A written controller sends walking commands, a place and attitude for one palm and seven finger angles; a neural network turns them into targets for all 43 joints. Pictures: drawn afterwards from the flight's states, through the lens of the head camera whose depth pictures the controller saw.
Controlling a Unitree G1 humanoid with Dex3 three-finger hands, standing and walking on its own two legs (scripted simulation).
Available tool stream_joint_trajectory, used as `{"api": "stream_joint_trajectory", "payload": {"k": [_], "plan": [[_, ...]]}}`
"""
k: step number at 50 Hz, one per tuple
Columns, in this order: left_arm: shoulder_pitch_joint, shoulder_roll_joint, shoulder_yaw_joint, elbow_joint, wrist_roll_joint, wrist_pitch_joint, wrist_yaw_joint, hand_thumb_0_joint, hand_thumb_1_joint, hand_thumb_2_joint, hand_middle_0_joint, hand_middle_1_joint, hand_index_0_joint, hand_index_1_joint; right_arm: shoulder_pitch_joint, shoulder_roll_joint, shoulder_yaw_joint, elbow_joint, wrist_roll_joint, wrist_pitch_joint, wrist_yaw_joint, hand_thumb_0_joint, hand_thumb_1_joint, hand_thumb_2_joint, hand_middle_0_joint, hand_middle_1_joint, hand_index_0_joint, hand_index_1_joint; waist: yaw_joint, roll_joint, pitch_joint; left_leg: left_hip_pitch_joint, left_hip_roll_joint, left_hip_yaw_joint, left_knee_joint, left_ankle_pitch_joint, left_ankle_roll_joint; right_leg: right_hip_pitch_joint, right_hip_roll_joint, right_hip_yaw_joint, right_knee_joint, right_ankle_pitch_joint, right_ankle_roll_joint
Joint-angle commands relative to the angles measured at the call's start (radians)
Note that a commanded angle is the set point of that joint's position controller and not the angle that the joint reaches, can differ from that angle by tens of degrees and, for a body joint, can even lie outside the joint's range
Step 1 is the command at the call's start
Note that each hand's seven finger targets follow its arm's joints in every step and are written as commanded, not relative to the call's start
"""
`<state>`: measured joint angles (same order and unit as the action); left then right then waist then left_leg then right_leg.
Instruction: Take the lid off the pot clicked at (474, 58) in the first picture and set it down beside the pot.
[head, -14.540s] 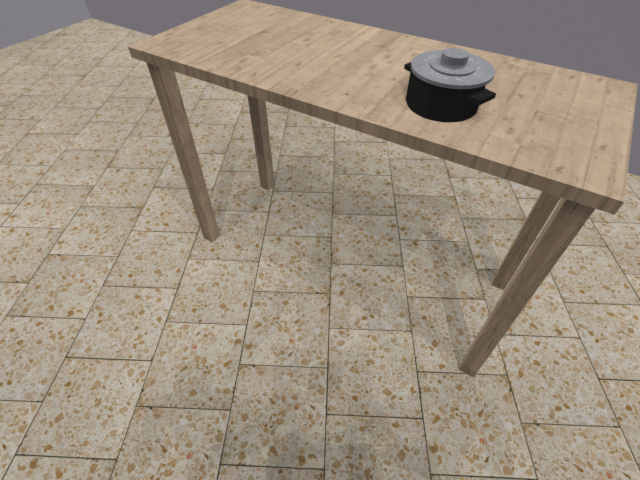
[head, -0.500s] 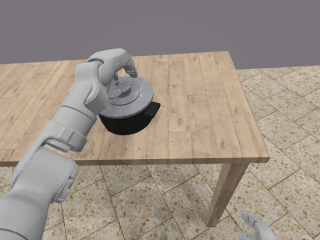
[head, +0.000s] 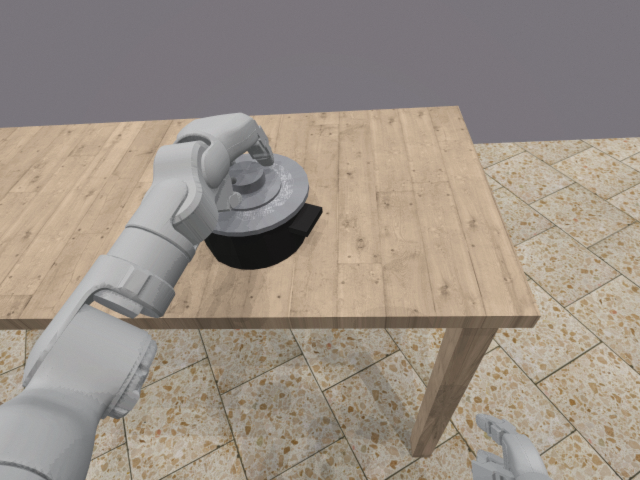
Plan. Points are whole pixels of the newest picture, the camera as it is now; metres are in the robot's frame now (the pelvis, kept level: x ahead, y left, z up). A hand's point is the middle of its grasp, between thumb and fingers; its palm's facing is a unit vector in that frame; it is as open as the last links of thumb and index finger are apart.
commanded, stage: close the fingers and squeeze the knob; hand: left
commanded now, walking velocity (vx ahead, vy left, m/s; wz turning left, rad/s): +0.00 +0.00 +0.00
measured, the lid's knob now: (245, 177) +0.47 +0.12 +0.14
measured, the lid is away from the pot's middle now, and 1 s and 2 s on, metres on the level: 0.00 0.00 0.01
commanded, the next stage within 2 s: lift the lid straight up in 1.40 s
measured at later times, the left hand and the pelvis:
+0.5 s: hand (237, 180) +0.44 +0.12 +0.17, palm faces -0.29 -0.10 -0.95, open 9.2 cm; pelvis +0.01 +0.00 +0.00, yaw +0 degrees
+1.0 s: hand (238, 180) +0.44 +0.12 +0.17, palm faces -0.29 -0.09 -0.95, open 8.2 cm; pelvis +0.01 +0.00 +0.00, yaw +0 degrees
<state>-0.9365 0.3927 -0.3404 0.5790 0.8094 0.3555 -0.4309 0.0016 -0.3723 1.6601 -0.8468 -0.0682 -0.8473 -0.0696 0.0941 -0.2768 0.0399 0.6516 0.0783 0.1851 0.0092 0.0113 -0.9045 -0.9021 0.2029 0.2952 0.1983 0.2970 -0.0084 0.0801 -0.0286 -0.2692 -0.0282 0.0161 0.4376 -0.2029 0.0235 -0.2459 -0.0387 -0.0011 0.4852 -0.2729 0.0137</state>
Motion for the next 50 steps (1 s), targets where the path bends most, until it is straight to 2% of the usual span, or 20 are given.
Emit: {"api": "stream_joint_trajectory", "payload": {"k": [1,2,3,4,6,7,10,13,16,23,29,31,34,38,39,43,45,48,49,50], "plan": [[-0.497,0.184,0.104,-0.119,0.022,-0.004,0.022,0.0,-0.382,1.666,-0.869,-0.081,-0.869,-0.081,-0.114,-0.103,-0.034,-0.136,-0.005,-0.035,-0.009,0.0,-0.9,-0.9,0.2,0.3,0.2,0.3,-0.011,-0.146,-0.321,0.175,-0.038,-0.001,-0.025,0.195,0.037,0.044,0.063,-0.042,-0.054,0.297,-0.056],[-0.51,0.206,0.119,-0.129,0.024,-0.006,0.023,0.0,-0.382,1.666,-0.869,-0.081,-0.869,-0.081,-0.115,-0.106,-0.033,-0.136,-0.005,-0.036,-0.008,0.0,-0.9,-0.9,0.2,0.3,0.2,0.3,-0.006,-0.14,-0.343,0.18,-0.038,-0.003,-0.023,0.216,0.036,0.057,0.063,-0.04,-0.046,0.315,-0.057],[-0.496,0.17,0.092,-0.152,0.012,-0.008,0.02,0.0,-0.382,1.666,-0.869,-0.081,-0.869,-0.081,-0.122,-0.105,-0.037,-0.148,-0.004,-0.035,-0.006,0.0,-0.9,-0.9,0.2,0.3,0.2,0.3,-0.011,-0.115,-0.358,0.186,-0.04,-0.006,-0.018,0.221,0.036,0.059,0.062,-0.041,-0.045,0.318,-0.06],[-0.511,0.184,0.107,-0.167,0.021,-0.009,0.02,0.0,-0.225,1.244,-0.807,-0.081,-0.807,-0.081,-0.111,-0.101,-0.038,-0.141,-0.008,-0.038,-0.006,0.0,-0.9,-0.9,0.2,0.3,0.2,0.3,-0.008,-0.133,-0.386,0.202,-0.041,-0.005,-0.016,0.243,0.038,0.077,0.062,-0.038,-0.043,0.345,-0.058],[-0.499,0.177,0.098,-0.111,0.02,-0.005,0.017,0.0,-0.203,1.241,-0.822,-0.081,-0.822,-0.081,-0.112,-0.102,-0.033,-0.135,-0.007,-0.038,-0.008,0.0,-0.9,-0.9,0.2,0.3,0.2,0.3,-0.012,-0.146,-0.34,0.179,-0.041,-0.001,-0.019,0.23,0.037,0.06,0.063,-0.04,-0.046,0.34,-0.056],[-0.515,0.166,0.088,-0.12,0.018,-0.005,0.013,0.0,-0.192,1.239,-0.776,-0.198,-0.776,-0.198,-0.108,-0.103,-0.034,-0.132,-0.006,-0.039,-0.008,0.0,-0.9,-0.9,0.2,0.3,0.2,0.3,-0.015,-0.156,-0.341,0.183,-0.042,-0.001,-0.02,0.227,0.039,0.058,0.063,-0.04,-0.05,0.343,-0.054],[-0.547,0.226,0.132,-0.172,0.026,-0.016,0.016,0.0,-0.159,1.231,-0.716,-0.381,-0.716,-0.381,-0.11,-0.105,-0.038,-0.138,-0.01,-0.043,-0.01,0.0,-0.9,-0.9,0.2,0.3,0.2,0.3,-0.007,-0.131,-0.397,0.2,-0.044,-0.001,-0.015,0.252,0.042,0.093,0.062,-0.031,-0.042,0.375,-0.056],[-0.503,0.128,0.064,-0.147,0.007,-0.008,0.006,0.0,-0.124,1.22,-0.69,-0.49,-0.69,-0.49,-0.107,-0.102,-0.044,-0.14,-0.005,-0.043,-0.002,0.0,-0.9,-0.9,0.2,0.3,0.2,0.3,-0.019,-0.123,-0.357,0.204,-0.041,-0.006,-0.013,0.261,0.04,0.058,0.066,-0.044,-0.049,0.36,-0.059],[-0.517,0.205,0.124,-0.144,0.018,-0.011,0.011,0.0,-0.089,1.206,-0.676,-0.572,-0.676,-0.572,-0.101,-0.107,-0.04,-0.132,-0.009,-0.047,-0.006,0.0,-0.9,-0.9,0.2,0.3,0.2,0.3,-0.005,-0.149,-0.376,0.198,-0.045,-0.001,-0.014,0.264,0.044,0.086,0.064,-0.036,-0.044,0.389,-0.055],[-0.487,0.195,0.118,-0.146,0.009,-0.015,0.014,0.0,-0.003,1.164,-0.669,-0.715,-0.669,-0.715,-0.104,-0.11,-0.044,-0.139,-0.005,-0.041,-0.005,0.0,-0.9,-0.9,0.2,0.3,0.2,0.3,-0.008,-0.149,-0.349,0.186,-0.04,-0.002,-0.021,0.244,0.043,0.074,0.064,-0.043,-0.053,0.356,-0.057],[-0.513,0.2,0.117,-0.144,0.02,-0.012,0.02,0.0,0.076,1.114,-0.681,-0.803,-0.681,-0.803,-0.104,-0.106,-0.038,-0.133,-0.006,-0.04,-0.003,0.0,-0.9,-0.9,0.2,0.3,0.2,0.3,-0.007,-0.134,-0.374,0.193,-0.039,-0.003,-0.024,0.246,0.038,0.083,0.064,-0.039,-0.046,0.356,-0.057],[-0.524,0.149,0.074,-0.155,0.018,-0.01,0.019,0.0,0.103,1.094,-0.687,-0.827,-0.687,-0.827,-0.11,-0.101,-0.037,-0.134,-0.006,-0.04,-0.001,0.0,-0.9,-0.9,0.2,0.3,0.2,0.3,-0.013,-0.121,-0.365,0.204,-0.041,-0.006,-0.02,0.267,0.039,0.067,0.066,-0.042,-0.046,0.365,-0.059],[-0.503,0.189,0.111,-0.138,0.019,-0.009,0.021,0.0,0.144,1.062,-0.699,-0.86,-0.699,-0.86,-0.107,-0.104,-0.037,-0.133,-0.007,-0.039,-0.004,0.0,-0.9,-0.9,0.2,0.3,0.2,0.3,-0.009,-0.133,-0.372,0.197,-0.039,-0.004,-0.019,0.255,0.039,0.076,0.065,-0.041,-0.046,0.362,-0.058],[-0.511,0.154,0.085,-0.132,0.012,-0.006,0.018,0.0,0.201,1.014,-0.718,-0.896,-0.718,-0.896,-0.106,-0.108,-0.041,-0.132,-0.005,-0.038,-0.006,0.0,-0.9,-0.9,0.2,0.3,0.2,0.3,-0.017,-0.126,-0.358,0.201,-0.039,-0.004,-0.017,0.26,0.041,0.061,0.066,-0.045,-0.052,0.362,-0.061],[-0.52,0.196,0.117,-0.135,0.021,-0.007,0.02,0.0,0.216,1.0,-0.723,-0.904,-0.723,-0.904,-0.1,-0.105,-0.037,-0.127,-0.008,-0.04,-0.006,0.0,-0.9,-0.9,0.2,0.3,0.2,0.3,-0.008,-0.139,-0.382,0.201,-0.041,-0.007,-0.019,0.26,0.04,0.083,0.066,-0.04,-0.047,0.368,-0.058],[-0.511,0.163,0.091,-0.156,0.011,-0.011,0.013,0.0,0.202,1.076,-0.7,-0.851,-0.74,-0.871,-0.109,-0.105,-0.041,-0.138,-0.005,-0.039,-0.004,0.0,-0.9,-0.9,0.2,0.3,0.2,0.3,-0.012,-0.13,-0.382,0.204,-0.041,-0.004,-0.013,0.287,0.041,0.084,0.064,-0.041,-0.045,0.395,-0.059],[-0.506,0.203,0.123,-0.146,0.022,-0.011,0.014,0.0,0.211,1.093,-0.698,-0.845,-0.748,-0.869,-0.109,-0.105,-0.037,-0.134,-0.006,-0.039,-0.004,0.0,-0.9,-0.9,0.2,0.3,0.2,0.3,-0.006,-0.152,-0.377,0.201,-0.039,-0.001,-0.013,0.288,0.041,0.09,0.065,-0.038,-0.045,0.405,-0.056],[-0.502,0.157,0.088,-0.182,0.009,-0.01,0.01,0.0,0.232,1.111,-0.701,-0.843,-0.76,-0.872,-0.114,-0.105,-0.043,-0.143,-0.007,-0.039,0.0,0.0,-0.9,-0.9,0.2,0.3,0.2,0.3,-0.012,-0.123,-0.381,0.213,-0.041,-0.005,-0.011,0.286,0.043,0.079,0.066,-0.044,-0.048,0.391,-0.06],[-0.488,0.226,0.149,-0.17,0.019,-0.013,0.016,0.0,0.24,1.117,-0.704,-0.844,-0.764,-0.873,-0.104,-0.105,-0.039,-0.137,-0.008,-0.042,-0.002,0.0,-0.9,-0.9,0.2,0.3,0.2,0.3,0.001,-0.147,-0.393,0.207,-0.041,-0.004,-0.011,0.298,0.043,0.105,0.066,-0.038,-0.044,0.411,-0.058],[-0.486,0.229,0.146,-0.171,0.021,-0.014,0.015,0.0,0.248,1.122,-0.706,-0.844,-0.768,-0.875,-0.113,-0.106,-0.035,-0.142,-0.008,-0.043,-0.002,0.0,-0.9,-0.9,0.2,0.3,0.2,0.3,0.004,-0.139,-0.389,0.2,-0.043,-0.003,-0.011,0.304,0.042,0.108,0.064,-0.036,-0.038,0.423,-0.058]]}}
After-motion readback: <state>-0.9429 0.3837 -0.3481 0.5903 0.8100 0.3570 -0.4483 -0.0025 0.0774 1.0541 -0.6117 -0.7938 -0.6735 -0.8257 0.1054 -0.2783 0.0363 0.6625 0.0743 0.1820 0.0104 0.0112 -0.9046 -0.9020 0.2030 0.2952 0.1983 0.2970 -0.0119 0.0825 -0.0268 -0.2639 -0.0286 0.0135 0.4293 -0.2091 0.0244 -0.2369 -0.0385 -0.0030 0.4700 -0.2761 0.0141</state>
